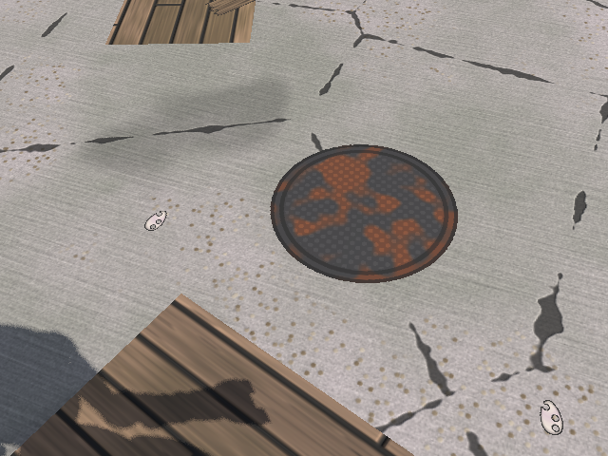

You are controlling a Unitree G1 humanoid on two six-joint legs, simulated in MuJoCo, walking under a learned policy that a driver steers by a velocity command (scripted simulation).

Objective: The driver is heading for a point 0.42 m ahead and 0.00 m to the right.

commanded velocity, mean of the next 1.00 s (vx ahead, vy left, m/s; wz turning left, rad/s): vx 0.43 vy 0.00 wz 0.43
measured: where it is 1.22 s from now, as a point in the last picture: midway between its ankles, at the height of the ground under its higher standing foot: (289, 398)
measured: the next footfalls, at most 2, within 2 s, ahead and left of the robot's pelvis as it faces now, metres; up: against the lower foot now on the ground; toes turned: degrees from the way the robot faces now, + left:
left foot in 0.28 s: +0.43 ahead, +0.08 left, +0.00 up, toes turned +17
right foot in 0.70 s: +0.74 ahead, +0.02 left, +0.00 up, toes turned +26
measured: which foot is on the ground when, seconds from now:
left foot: up 0.00-0.26, down 0.28-0.74, up 0.76-1.00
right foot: down 0.00-0.28, up 0.30-0.68, down 0.70-1.00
